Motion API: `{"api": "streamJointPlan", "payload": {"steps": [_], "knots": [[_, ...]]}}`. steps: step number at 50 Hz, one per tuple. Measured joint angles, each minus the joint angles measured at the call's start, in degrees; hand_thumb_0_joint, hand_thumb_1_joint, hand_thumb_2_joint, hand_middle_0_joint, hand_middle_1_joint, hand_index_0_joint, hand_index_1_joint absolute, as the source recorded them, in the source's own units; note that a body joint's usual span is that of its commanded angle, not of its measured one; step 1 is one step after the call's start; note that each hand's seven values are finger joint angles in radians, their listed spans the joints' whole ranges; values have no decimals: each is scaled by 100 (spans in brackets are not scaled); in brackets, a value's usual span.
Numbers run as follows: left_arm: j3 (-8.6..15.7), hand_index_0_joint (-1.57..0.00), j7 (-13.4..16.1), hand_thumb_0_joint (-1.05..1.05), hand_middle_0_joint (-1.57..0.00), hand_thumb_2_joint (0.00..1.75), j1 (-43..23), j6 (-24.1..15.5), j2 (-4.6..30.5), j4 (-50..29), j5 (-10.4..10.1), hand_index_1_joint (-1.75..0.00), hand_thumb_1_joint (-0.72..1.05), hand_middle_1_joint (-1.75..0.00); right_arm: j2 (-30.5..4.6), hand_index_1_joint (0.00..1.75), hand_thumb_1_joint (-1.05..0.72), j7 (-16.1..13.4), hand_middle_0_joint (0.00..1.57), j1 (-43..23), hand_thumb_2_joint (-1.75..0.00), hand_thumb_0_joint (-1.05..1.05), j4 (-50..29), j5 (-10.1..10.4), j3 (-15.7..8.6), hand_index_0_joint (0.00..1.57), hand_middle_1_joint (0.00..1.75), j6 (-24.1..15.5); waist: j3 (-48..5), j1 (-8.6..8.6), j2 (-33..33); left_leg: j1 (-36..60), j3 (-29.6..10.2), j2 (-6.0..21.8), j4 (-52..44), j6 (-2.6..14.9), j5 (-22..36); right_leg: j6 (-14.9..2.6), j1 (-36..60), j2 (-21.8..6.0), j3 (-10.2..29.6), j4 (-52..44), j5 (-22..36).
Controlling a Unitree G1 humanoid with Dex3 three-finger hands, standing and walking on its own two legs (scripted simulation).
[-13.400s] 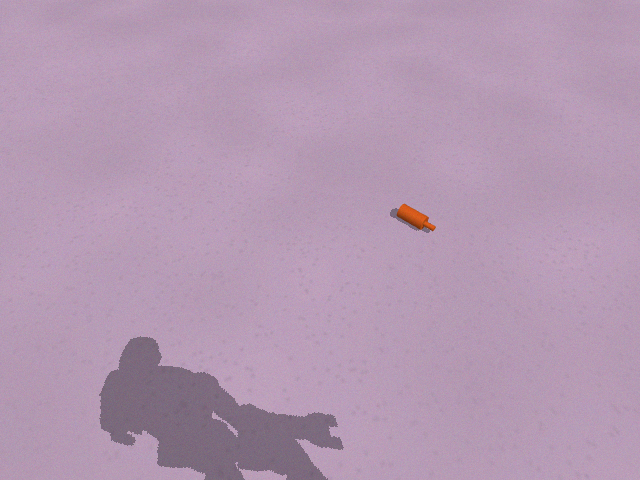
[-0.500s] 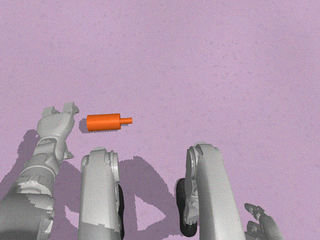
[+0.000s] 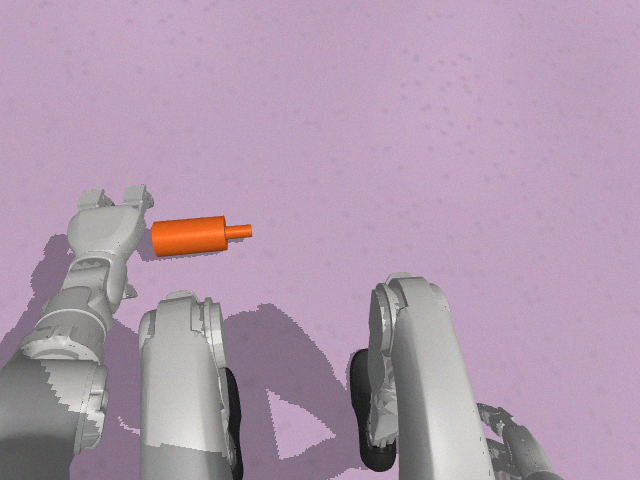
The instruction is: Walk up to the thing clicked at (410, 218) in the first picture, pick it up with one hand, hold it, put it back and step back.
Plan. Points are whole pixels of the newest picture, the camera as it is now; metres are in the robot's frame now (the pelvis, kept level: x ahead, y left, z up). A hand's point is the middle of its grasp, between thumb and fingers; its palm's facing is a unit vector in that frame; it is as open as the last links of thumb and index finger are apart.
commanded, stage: rise first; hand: left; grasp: from above
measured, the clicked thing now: (205, 234) +0.46 +0.17 -0.32
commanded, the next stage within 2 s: none
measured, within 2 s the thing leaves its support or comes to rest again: neither
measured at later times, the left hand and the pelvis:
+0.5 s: hand (134, 250) +0.41 +0.25 -0.19, palm faces -0.45 -0.05 -0.89, open 14.1 cm; pelvis +0.00 +0.00 -0.01, yaw +0 degrees
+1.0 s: hand (144, 243) +0.42 +0.24 -0.20, palm faces -0.46 -0.05 -0.89, open 14.1 cm; pelvis +0.01 +0.00 -0.02, yaw -1 degrees
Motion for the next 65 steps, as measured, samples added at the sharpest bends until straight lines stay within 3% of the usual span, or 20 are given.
{"api": "streamJointPlan", "payload": {"steps": [14, 65], "knots": [[24, -9, 224, 0, -9, 101, -114, -130, 85, 222, 241, -100, -52, -101, -106, 30, -90, 58, 20, 36, -90, 0, 41, -71, -47, 20, 30, 8, 36, -62, -48, -133, -40, -2, 184, -39, -60, -19, -156, 24, -5, 188, -46], [165, -9, 495, 0, -10, 102, -576, -115, 176, 874, 286, -103, -53, -103, -160, 30, -91, 306, 20, 107, -90, 0, 166, -253, 80, 20, 30, -145, 155, -291, -1, -384, -137, -31, 488, -96, -112, -26, -419, 68, -38, 468, -64]]}}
